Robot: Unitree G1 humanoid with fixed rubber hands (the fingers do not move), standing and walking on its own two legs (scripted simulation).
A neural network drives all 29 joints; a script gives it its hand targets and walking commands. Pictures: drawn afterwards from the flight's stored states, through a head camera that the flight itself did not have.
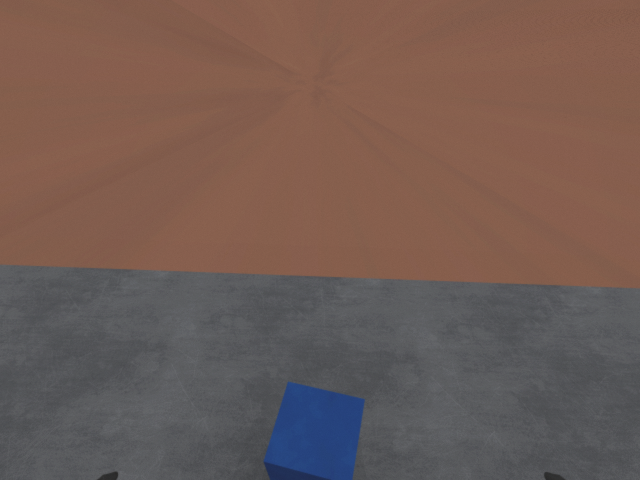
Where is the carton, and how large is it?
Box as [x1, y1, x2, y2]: [263, 382, 364, 479]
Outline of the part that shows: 288,382 263,461 270,479 351,479 364,399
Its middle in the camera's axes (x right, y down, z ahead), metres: -0.01 +0.56 +1.04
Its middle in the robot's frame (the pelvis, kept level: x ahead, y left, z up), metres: +0.39 +0.03 -0.66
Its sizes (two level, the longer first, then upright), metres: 0.210 0.200 0.250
